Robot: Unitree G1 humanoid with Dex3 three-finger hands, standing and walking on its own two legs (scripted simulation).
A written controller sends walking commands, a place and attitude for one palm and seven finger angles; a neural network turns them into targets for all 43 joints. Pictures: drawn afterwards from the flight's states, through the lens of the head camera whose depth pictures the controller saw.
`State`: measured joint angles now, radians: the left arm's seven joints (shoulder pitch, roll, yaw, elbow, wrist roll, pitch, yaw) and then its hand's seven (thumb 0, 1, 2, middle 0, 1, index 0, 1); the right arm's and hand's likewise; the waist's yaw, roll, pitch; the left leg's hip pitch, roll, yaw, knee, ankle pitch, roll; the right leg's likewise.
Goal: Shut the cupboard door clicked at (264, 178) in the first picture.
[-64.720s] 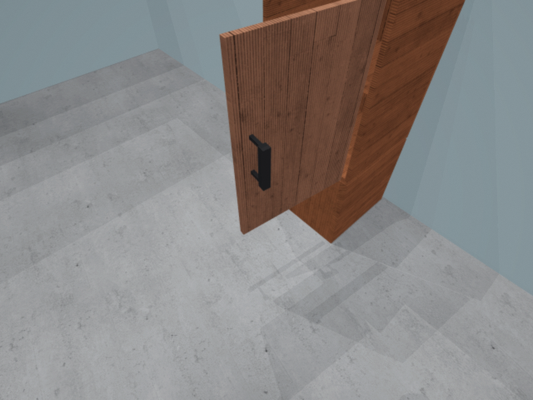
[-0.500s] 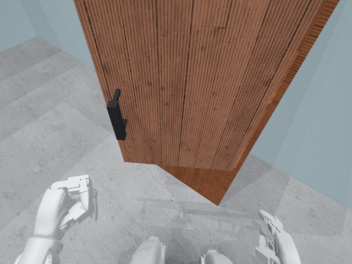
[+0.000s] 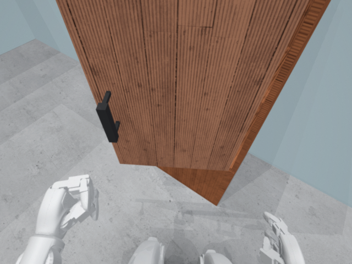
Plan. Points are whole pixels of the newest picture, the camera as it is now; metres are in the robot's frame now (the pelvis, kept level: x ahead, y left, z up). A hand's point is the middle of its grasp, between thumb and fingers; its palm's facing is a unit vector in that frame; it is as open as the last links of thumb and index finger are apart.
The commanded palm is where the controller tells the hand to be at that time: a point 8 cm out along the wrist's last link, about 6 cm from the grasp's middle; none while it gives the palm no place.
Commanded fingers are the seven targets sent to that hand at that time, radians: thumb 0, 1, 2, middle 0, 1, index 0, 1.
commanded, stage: bring the fist close to the handle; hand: left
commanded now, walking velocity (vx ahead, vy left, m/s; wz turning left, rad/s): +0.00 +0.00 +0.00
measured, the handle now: (110, 117) +0.45 +0.20 +0.06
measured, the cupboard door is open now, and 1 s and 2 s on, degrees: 31 31 28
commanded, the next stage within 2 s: push the door shut along its arc in 1.44 s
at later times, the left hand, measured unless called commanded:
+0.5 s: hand (106, 179) +0.28 +0.17 +0.06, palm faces -0.03 -1.00 -0.02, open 3.1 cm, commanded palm +0.26 +0.23 +0.06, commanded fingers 0.00 0.90 0.90 -1.30 -1.50 -1.30 -1.50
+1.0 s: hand (121, 154) +0.34 +0.15 +0.06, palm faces -0.03 -1.00 -0.03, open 3.1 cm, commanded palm +0.32 +0.21 +0.06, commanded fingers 0.00 0.90 0.90 -1.30 -1.50 -1.30 -1.50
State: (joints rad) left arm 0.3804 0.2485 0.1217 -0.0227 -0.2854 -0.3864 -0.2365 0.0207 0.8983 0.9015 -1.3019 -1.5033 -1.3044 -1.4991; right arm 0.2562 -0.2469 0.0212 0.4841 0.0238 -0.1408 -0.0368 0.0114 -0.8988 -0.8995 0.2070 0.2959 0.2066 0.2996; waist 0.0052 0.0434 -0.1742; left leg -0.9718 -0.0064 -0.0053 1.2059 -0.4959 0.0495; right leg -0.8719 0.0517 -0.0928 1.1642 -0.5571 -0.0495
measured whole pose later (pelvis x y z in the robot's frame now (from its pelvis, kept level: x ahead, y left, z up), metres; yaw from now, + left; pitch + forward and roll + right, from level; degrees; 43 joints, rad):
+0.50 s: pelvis +0.00 +0.00 +0.00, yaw +0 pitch +15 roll -2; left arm 0.15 0.24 0.10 0.13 -0.25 -0.35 -0.19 0.02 0.90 0.90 -1.30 -1.50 -1.30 -1.50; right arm 0.26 -0.25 0.03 0.51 0.03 -0.11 -0.03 0.01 -0.90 -0.90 0.21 0.30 0.21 0.30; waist -0.01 0.04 -0.17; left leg -0.96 -0.01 0.01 1.18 -0.49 0.05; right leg -0.87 0.05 -0.08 1.15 -0.55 -0.05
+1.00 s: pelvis +0.00 +0.00 +0.01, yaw -1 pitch +16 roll -2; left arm -0.11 0.20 0.08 0.38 -0.19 -0.39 -0.11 0.02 0.90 0.90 -1.30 -1.50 -1.31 -1.50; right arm 0.25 -0.24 0.02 0.56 0.02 -0.06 -0.01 0.01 -0.90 -0.90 0.21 0.30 0.21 0.30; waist -0.02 0.03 -0.16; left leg -0.94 -0.01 0.03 1.14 -0.47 0.06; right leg -0.86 0.04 -0.06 1.12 -0.53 -0.04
